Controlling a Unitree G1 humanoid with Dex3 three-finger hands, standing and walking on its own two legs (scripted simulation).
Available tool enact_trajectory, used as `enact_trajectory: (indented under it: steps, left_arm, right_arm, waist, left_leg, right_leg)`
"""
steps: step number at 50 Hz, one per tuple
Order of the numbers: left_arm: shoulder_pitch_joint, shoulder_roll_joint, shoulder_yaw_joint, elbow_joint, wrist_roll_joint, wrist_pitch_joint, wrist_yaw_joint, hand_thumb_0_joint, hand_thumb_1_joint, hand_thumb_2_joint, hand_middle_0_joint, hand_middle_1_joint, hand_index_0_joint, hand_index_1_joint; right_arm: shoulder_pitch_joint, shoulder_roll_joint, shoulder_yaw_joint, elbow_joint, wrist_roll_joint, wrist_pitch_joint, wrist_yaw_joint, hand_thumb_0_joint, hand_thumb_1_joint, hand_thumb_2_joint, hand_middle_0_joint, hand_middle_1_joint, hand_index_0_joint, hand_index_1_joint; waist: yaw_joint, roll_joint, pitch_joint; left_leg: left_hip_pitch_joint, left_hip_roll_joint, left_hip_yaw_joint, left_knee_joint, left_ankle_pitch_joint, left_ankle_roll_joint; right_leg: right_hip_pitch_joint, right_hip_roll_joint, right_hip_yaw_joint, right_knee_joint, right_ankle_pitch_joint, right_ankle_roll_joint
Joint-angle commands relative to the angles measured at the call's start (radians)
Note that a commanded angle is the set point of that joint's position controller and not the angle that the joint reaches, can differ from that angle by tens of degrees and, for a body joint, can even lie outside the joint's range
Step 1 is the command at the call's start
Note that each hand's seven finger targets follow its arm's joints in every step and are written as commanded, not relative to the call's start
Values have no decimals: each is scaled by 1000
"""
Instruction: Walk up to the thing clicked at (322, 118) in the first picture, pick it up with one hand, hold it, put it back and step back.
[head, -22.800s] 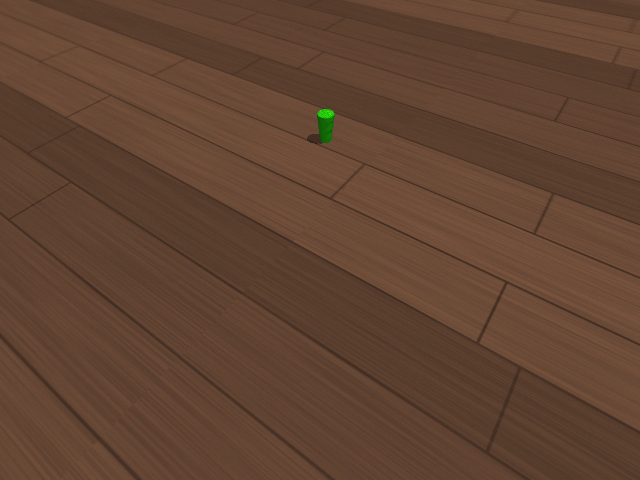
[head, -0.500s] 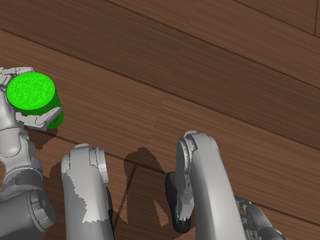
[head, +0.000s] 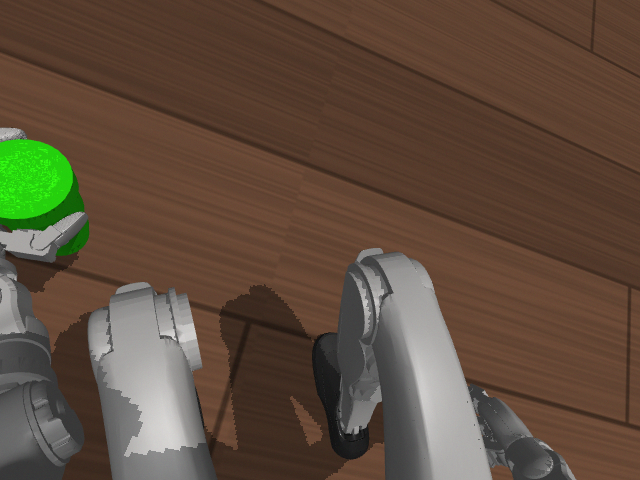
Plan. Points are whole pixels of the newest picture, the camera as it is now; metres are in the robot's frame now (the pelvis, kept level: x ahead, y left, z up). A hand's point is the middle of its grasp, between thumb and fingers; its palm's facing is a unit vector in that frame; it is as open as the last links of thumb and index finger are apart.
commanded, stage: lower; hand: left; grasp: from the side
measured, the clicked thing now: (45, 210) +0.43 +0.28 -0.13
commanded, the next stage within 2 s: loosen in 0.98 s
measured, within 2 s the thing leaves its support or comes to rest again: neither
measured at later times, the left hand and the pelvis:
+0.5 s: hand (48, 209) +0.44 +0.28 -0.16, palm faces +0.32 -0.95 -0.01, open 11.4 cm; pelvis -0.01 +0.01 -0.02, yaw -3 degrees
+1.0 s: hand (58, 212) +0.44 +0.28 -0.19, palm faces +0.34 -0.94 -0.01, open 11.4 cm; pelvis -0.01 +0.01 -0.02, yaw -6 degrees
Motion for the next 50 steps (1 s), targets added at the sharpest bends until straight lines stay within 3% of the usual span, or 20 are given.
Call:
enact_trajectory:
  steps: [1,2,3,5,9,14,19,22,25,28,36,37,50]
  left_arm:
    - [-375,320,43,-298,-38,-147,11,0,10,1190,-1231,-1373,-1245,-1375]
    - [-358,312,42,-248,-37,-144,16,0,4,1192,-1231,-1369,-1242,-1373]
    - [-359,270,20,-211,-41,-149,15,0,18,1205,-1240,-1381,-1252,-1384]
    - [-366,325,47,-188,-32,-167,28,0,-1,1210,-1238,-1382,-1250,-1387]
    - [-332,359,53,-157,-15,-197,27,0,51,1208,-1243,-1380,-1256,-1382]
    - [-375,395,48,-155,-12,-227,28,0,60,1189,-1233,-1365,-1247,-1365]
    - [-382,451,75,-179,-25,-255,43,0,20,1178,-1227,-1359,-1242,-1359]
    - [-358,446,71,-147,-24,-263,51,0,48,1199,-1216,-1366,-1232,-1365]
    - [-363,452,59,-98,-17,-271,64,0,-14,1204,-1211,-1367,-1225,-1370]
    - [-363,475,59,-75,-9,-283,75,0,19,1207,-1210,-1366,-1227,-1366]
    - [-343,508,67,-26,0,-305,94,0,42,1229,-1232,-1392,-1250,-1391]
    - [-341,527,80,-35,-1,-309,99,0,26,1220,-1240,-1388,-1257,-1389]
    - [-351,540,49,19,0,-339,140,0,67,1251,-1227,-1391,-1243,-1392]
  right_arm:
    - [123,-276,-68,-28,-11,0,-11,0,-944,-915,199,300,199,300]
    - [113,-274,-66,-29,-12,1,-9,0,-941,-915,199,300,199,300]
    - [113,-277,-54,-31,-17,1,-7,0,-941,-915,199,300,199,300]
    - [99,-281,-39,-34,-25,2,-5,0,-940,-915,199,300,199,300]
    - [75,-301,-17,-54,-43,7,0,0,-933,-912,199,300,199,300]
    - [37,-330,15,-69,-60,6,4,0,-936,-911,199,300,199,300]
    - [9,-353,45,-95,-82,4,4,0,-941,-913,199,300,199,300]
    - [9,-363,60,-91,-94,4,5,0,-941,-914,199,300,199,300]
    - [-14,-359,81,-99,-102,8,6,0,-940,-914,199,300,199,300]
    - [-37,-371,95,-115,-111,7,7,0,-934,-911,200,300,200,300]
    - [-78,-397,124,-135,-129,12,9,0,-929,-909,200,300,199,300]
    - [-82,-401,127,-137,-130,14,10,0,-932,-910,200,300,199,300]
    - [-107,-407,167,-145,-149,15,11,0,-920,-908,200,300,199,300]
  waist:
    - [-12,409,-740]
    - [-13,388,-710]
    - [-45,363,-686]
    - [-36,340,-664]
    - [-40,374,-660]
    - [-70,445,-618]
    - [-86,467,-624]
    - [-96,482,-626]
    - [-114,454,-569]
    - [-120,433,-535]
    - [-135,459,-496]
    - [-126,471,-499]
    - [-162,417,-457]
  left_leg:
    - [504,5,91,-279,167,17]
    - [465,4,95,-269,142,22]
    - [459,5,85,-258,144,23]
    - [426,7,86,-243,136,26]
    - [467,13,75,-240,158,18]
    - [518,25,42,-256,139,2]
    - [532,29,33,-225,162,0]
    - [578,35,19,-215,233,-5]
    - [509,35,18,-203,181,1]
    - [482,35,11,-198,145,5]
    - [521,48,-21,-205,163,-7]
    - [527,49,-26,-210,161,-10]
    - [479,53,-39,-172,131,4]
  right_leg:
    - [343,41,-69,-206,208,-57]
    - [335,43,-67,-209,188,-57]
    - [338,43,-76,-210,198,-53]
    - [357,48,-77,-212,192,-51]
    - [357,50,-92,-193,203,-52]
    - [313,49,-119,-168,186,-57]
    - [361,52,-124,-166,222,-51]
    - [372,54,-133,-153,273,-48]
    - [385,60,-138,-164,250,-46]
    - [388,62,-147,-171,227,-42]
    - [372,70,-180,-147,237,-40]
    - [373,72,-183,-141,234,-42]
    - [411,88,-200,-159,237,-30]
